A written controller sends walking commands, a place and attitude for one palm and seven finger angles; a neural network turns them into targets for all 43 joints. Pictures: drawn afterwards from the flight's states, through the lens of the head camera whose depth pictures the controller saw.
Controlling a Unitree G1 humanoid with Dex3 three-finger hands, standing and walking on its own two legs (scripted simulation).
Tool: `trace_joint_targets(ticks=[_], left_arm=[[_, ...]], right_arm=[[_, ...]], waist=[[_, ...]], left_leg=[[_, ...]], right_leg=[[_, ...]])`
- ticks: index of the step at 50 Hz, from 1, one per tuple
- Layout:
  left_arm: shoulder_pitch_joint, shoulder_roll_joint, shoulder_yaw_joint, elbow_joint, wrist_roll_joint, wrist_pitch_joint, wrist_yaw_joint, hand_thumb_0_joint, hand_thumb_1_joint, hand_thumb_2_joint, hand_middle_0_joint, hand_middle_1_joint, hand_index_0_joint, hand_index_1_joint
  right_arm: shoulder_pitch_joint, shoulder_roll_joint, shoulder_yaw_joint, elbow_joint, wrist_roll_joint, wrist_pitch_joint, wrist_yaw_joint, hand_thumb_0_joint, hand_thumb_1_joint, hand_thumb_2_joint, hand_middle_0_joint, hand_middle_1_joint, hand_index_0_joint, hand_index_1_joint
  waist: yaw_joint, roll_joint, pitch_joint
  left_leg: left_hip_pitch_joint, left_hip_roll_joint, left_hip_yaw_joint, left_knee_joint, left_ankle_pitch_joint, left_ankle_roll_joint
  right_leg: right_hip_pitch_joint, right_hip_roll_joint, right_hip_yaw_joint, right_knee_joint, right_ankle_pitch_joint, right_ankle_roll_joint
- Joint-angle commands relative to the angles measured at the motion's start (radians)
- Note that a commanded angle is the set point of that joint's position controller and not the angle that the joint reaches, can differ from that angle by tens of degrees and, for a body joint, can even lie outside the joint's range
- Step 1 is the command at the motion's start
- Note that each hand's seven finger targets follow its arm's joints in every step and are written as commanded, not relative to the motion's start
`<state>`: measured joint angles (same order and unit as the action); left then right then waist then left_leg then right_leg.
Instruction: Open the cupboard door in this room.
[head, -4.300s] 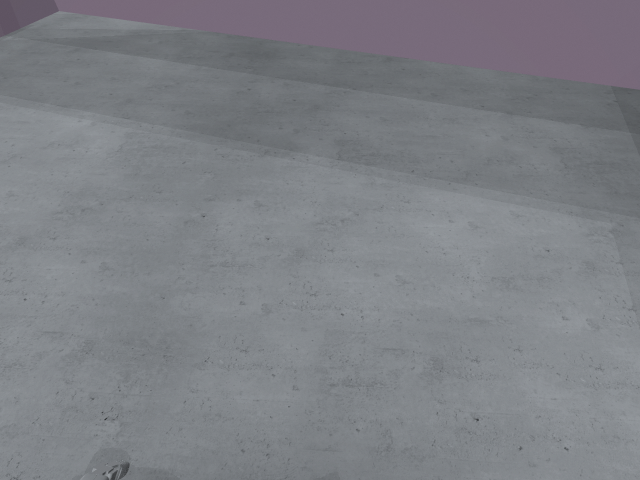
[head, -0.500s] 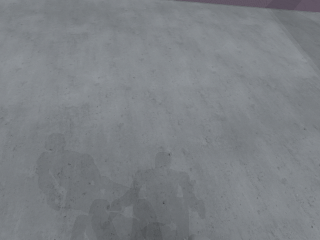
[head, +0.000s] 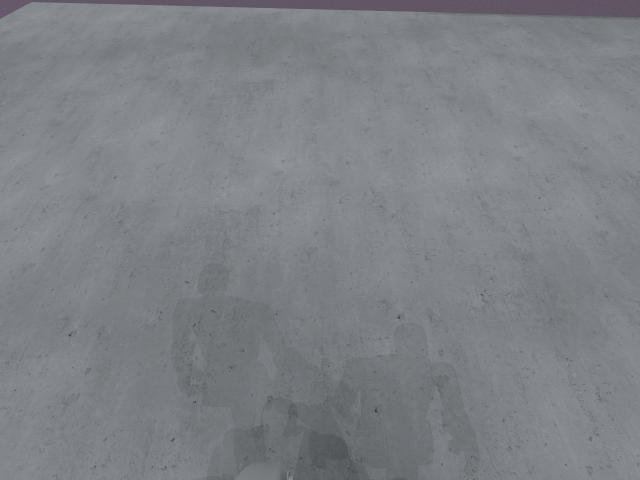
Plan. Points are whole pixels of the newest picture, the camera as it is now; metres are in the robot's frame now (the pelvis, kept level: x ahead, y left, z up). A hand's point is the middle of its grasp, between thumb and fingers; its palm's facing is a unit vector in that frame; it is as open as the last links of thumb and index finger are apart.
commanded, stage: turn or walk to find it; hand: left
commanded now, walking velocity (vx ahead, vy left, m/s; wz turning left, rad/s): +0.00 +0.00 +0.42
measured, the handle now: out of the picture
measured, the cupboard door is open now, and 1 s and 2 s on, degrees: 0 0 0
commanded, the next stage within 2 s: none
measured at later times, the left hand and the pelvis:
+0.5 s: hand out of the picture -0.01 +0.26 -0.17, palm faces +0.25 -0.93 -0.26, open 7.4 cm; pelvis -0.03 +0.04 +0.00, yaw +12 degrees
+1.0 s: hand out of the picture -0.09 +0.21 -0.16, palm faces +0.45 -0.86 -0.25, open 7.4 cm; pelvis -0.05 +0.01 +0.00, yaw +26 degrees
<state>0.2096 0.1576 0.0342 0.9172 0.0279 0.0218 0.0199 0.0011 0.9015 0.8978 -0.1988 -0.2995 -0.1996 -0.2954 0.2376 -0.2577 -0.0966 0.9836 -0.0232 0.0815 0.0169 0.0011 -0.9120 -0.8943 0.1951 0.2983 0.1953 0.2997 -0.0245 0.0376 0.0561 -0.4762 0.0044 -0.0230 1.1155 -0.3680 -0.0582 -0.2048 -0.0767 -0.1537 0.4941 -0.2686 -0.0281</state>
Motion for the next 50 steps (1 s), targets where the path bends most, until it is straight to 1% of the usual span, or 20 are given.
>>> trace_joint_targets(ticks=[1, 6, 8, 9, 10, 11, 12, 14, 17, 24, 29, 30, 31, 32, 33, 35, 36, 38, 46, 50], left_arm=[[0.048, 0.225, 0.054, -0.044, 0.002, -0.029, 0.015, 0.000, 0.900, 0.900, -0.200, -0.300, -0.200, -0.300], [0.087, 0.263, 0.067, -0.013, 0.007, -0.021, 0.013, 0.000, 0.900, 0.900, -0.200, -0.300, -0.200, -0.300], [0.064, 0.263, 0.069, -0.005, 0.002, -0.016, 0.012, 0.000, 0.900, 0.900, -0.200, -0.300, -0.200, -0.300], [0.058, 0.249, 0.067, -0.008, -0.007, -0.011, 0.009, 0.000, 0.900, 0.900, -0.200, -0.300, -0.200, -0.300], [0.069, 0.211, 0.062, -0.022, -0.015, -0.003, 0.005, 0.000, 0.900, 0.900, -0.200, -0.300, -0.200, -0.300], [0.057, 0.145, 0.045, -0.062, -0.015, 0.001, -0.001, 0.000, 0.900, 0.900, -0.200, -0.300, -0.200, -0.300], [-0.015, 0.161, 0.037, -0.073, -0.005, 0.015, 0.005, 0.000, 0.900, 0.900, -0.200, -0.300, -0.200, -0.300], [-0.048, 0.164, 0.046, -0.054, -0.010, 0.018, 0.001, 0.000, 0.900, 0.900, -0.200, -0.300, -0.200, -0.300], [0.013, 0.161, 0.047, -0.019, -0.011, 0.015, -0.010, 0.000, 0.900, 0.900, -0.200, -0.300, -0.200, -0.300], [-0.022, 0.137, 0.039, -0.052, -0.015, 0.014, -0.003, 0.000, 0.900, 0.900, -0.200, -0.300, -0.200, -0.300], [0.069, 0.136, 0.040, -0.044, -0.018, -0.003, 0.003, 0.000, 0.900, 0.900, -0.200, -0.300, -0.200, -0.300], [0.108, 0.156, 0.043, -0.038, -0.016, -0.013, 0.006, 0.000, 0.900, 0.900, -0.200, -0.300, -0.200, -0.300], [0.127, 0.219, 0.054, -0.038, -0.003, -0.026, 0.013, 0.000, 0.900, 0.900, -0.200, -0.300, -0.200, -0.300], [0.116, 0.300, 0.068, -0.050, 0.005, -0.028, 0.015, 0.000, 0.900, 0.900, -0.200, -0.300, -0.200, -0.300], [0.092, 0.285, 0.070, -0.066, -0.008, -0.030, 0.016, 0.000, 0.900, 0.900, -0.200, -0.300, -0.200, -0.300], [-0.015, 0.225, 0.055, -0.087, -0.008, -0.021, 0.018, 0.000, 0.900, 0.900, -0.200, -0.300, -0.200, -0.300], [-0.057, 0.202, 0.046, -0.093, -0.007, -0.026, 0.015, 0.000, 0.900, 0.900, -0.200, -0.300, -0.200, -0.300], [-0.030, 0.182, 0.040, -0.085, -0.007, -0.036, 0.015, 0.000, 0.900, 0.900, -0.200, -0.300, -0.200, -0.300], [0.083, 0.236, 0.057, -0.022, 0.005, -0.027, 0.014, 0.000, 0.900, 0.900, -0.200, -0.300, -0.200, -0.300], [0.071, 0.256, 0.068, -0.004, 0.006, -0.019, 0.012, 0.000, 0.900, 0.900, -0.200, -0.300, -0.200, -0.300]], right_arm=[[-0.079, -0.040, 0.006, -0.075, 0.004, -0.023, 0.002, 0.000, -0.900, -0.900, 0.200, 0.300, 0.200, 0.300], [-0.098, -0.027, 0.024, -0.082, 0.016, -0.043, -0.004, 0.000, -0.900, -0.900, 0.200, 0.300, 0.200, 0.300], [-0.044, -0.034, 0.025, -0.068, 0.015, -0.051, -0.008, 0.000, -0.900, -0.900, 0.200, 0.300, 0.200, 0.300], [-0.008, -0.056, 0.021, -0.058, 0.013, -0.058, -0.007, 0.000, -0.900, -0.900, 0.200, 0.300, 0.200, 0.300], [0.018, -0.127, 0.007, -0.060, 0.008, -0.068, -0.006, 0.000, -0.900, -0.900, 0.200, 0.300, 0.200, 0.300], [0.049, -0.213, -0.013, -0.064, 0.003, -0.069, -0.011, 0.000, -0.900, -0.900, 0.200, 0.300, 0.200, 0.300], [0.083, -0.222, -0.016, -0.045, 0.002, -0.065, -0.022, 0.000, -0.900, -0.900, 0.200, 0.300, 0.200, 0.300], [0.005, -0.169, -0.001, -0.055, 0.001, -0.068, -0.037, 0.000, -0.900, -0.900, 0.200, 0.300, 0.200, 0.300], [-0.063, -0.138, 0.013, -0.082, 0.005, -0.077, -0.037, 0.000, -0.900, -0.900, 0.200, 0.300, 0.200, 0.300], [-0.032, -0.150, -0.001, -0.084, -0.001, -0.065, -0.032, 0.000, -0.900, -0.900, 0.200, 0.300, 0.200, 0.300], [-0.069, -0.141, -0.007, -0.104, 0.000, -0.056, -0.025, 0.000, -0.900, -0.900, 0.200, 0.300, 0.200, 0.300], [-0.076, -0.129, -0.007, -0.110, 0.007, -0.056, -0.021, 0.000, -0.900, -0.900, 0.200, 0.300, 0.200, 0.300], [-0.054, -0.070, -0.001, -0.118, 0.016, -0.058, -0.016, 0.000, -0.900, -0.900, 0.200, 0.300, 0.200, 0.300], [-0.064, -0.025, 0.009, -0.149, 0.012, -0.057, -0.012, 0.000, -0.900, -0.900, 0.200, 0.300, 0.200, 0.300], [-0.057, -0.085, -0.008, -0.134, -0.001, -0.039, -0.016, 0.000, -0.900, -0.900, 0.200, 0.300, 0.200, 0.300], [-0.058, -0.081, -0.014, -0.101, 0.001, -0.025, -0.004, 0.000, -0.900, -0.900, 0.200, 0.300, 0.200, 0.300], [-0.027, -0.062, -0.010, -0.077, -0.002, -0.024, 0.002, 0.000, -0.900, -0.900, 0.200, 0.300, 0.200, 0.300], [-0.003, -0.053, -0.005, -0.062, -0.001, -0.025, 0.004, 0.000, -0.900, -0.900, 0.200, 0.300, 0.200, 0.300], [-0.104, -0.029, 0.017, -0.074, 0.008, -0.030, 0.001, 0.000, -0.900, -0.900, 0.200, 0.300, 0.200, 0.300], [-0.078, -0.024, 0.027, -0.074, 0.017, -0.047, -0.004, 0.000, -0.900, -0.900, 0.200, 0.300, 0.200, 0.300]], waist=[[0.053, -0.196, -0.014], [0.073, -0.256, -0.083], [0.037, -0.242, -0.103], [0.014, -0.184, -0.119], [0.001, 0.010, -0.144], [-0.015, 0.269, -0.121], [-0.050, 0.195, -0.114], [-0.019, 0.180, -0.060], [0.019, 0.104, -0.062], [-0.004, 0.097, -0.064], [0.039, 0.082, -0.085], [0.060, 0.049, -0.099], [0.064, -0.134, -0.119], [0.069, -0.358, -0.073], [0.071, -0.362, -0.074], [0.019, -0.182, 0.023], [-0.005, -0.161, 0.028], [0.005, -0.192, -0.009], [0.071, -0.217, -0.039], [0.062, -0.247, -0.086]], left_leg=[[-0.024, 0.029, 0.037, -0.133, -0.063, -0.012], [0.092, 0.016, 0.099, -0.391, -0.093, 0.004], [0.198, 0.011, 0.119, -0.559, 0.026, 0.015], [0.304, 0.023, 0.108, -0.693, 0.153, 0.028], [0.443, 0.154, -0.061, -0.773, 0.296, 0.074], [0.498, 0.382, -0.323, -0.787, 0.626, 0.195], [0.419, 0.408, -0.324, -0.793, 0.606, 0.258], [0.351, 0.312, -0.247, -0.788, 0.548, 0.240], [0.321, 0.230, -0.153, -0.789, 0.536, 0.207], [0.326, 0.231, -0.241, -0.785, 0.454, 0.236], [0.209, 0.180, -0.270, -0.714, 0.405, 0.198], [0.151, 0.141, -0.243, -0.650, 0.347, 0.159], [0.010, 0.045, -0.147, -0.491, 0.163, 0.096], [-0.123, -0.079, -0.014, -0.272, -0.171, 0.036], [-0.080, -0.026, -0.080, -0.108, -0.191, 0.041], [-0.076, 0.002, -0.070, 0.067, -0.077, 0.039], [-0.072, 0.009, -0.048, 0.093, -0.011, 0.026], [-0.078, 0.015, -0.020, 0.086, 0.025, 0.005], [-0.001, 0.033, 0.065, -0.215, -0.086, -0.011], [0.115, 0.026, 0.110, -0.440, -0.069, 0.008]], right_leg=[[0.074, -0.253, 0.167, -0.185, 0.244, -0.104], [0.134, -0.275, 0.133, -0.081, 0.463, -0.109], [0.094, -0.261, 0.086, -0.012, 0.440, -0.063], [0.032, -0.238, 0.045, 0.062, 0.376, -0.017], [-0.128, -0.163, -0.004, 0.223, 0.154, 0.041], [-0.357, -0.056, -0.018, 0.406, -0.329, 0.103], [-0.342, -0.049, 0.071, 0.537, -0.363, 0.097], [-0.365, -0.050, 0.131, 0.620, -0.243, 0.094], [-0.308, -0.035, 0.120, 0.603, -0.144, 0.104], [-0.237, 0.003, 0.116, 0.372, -0.180, 0.106], [-0.020, 0.043, 0.097, 0.063, -0.043, 0.088], [0.081, 0.020, 0.110, -0.077, 0.053, 0.085], [0.201, -0.146, 0.277, -0.193, 0.046, 0.039], [0.177, -0.368, 0.491, -0.237, 0.136, -0.071], [0.039, -0.389, 0.482, -0.271, 0.059, -0.107], [-0.083, -0.303, 0.368, -0.276, -0.035, -0.095], [-0.070, -0.245, 0.261, -0.247, 0.023, -0.072], [0.005, -0.219, 0.186, -0.214, 0.157, -0.068], [0.114, -0.273, 0.125, -0.154, 0.341, -0.105], [0.120, -0.289, 0.097, -0.063, 0.430, -0.096]])
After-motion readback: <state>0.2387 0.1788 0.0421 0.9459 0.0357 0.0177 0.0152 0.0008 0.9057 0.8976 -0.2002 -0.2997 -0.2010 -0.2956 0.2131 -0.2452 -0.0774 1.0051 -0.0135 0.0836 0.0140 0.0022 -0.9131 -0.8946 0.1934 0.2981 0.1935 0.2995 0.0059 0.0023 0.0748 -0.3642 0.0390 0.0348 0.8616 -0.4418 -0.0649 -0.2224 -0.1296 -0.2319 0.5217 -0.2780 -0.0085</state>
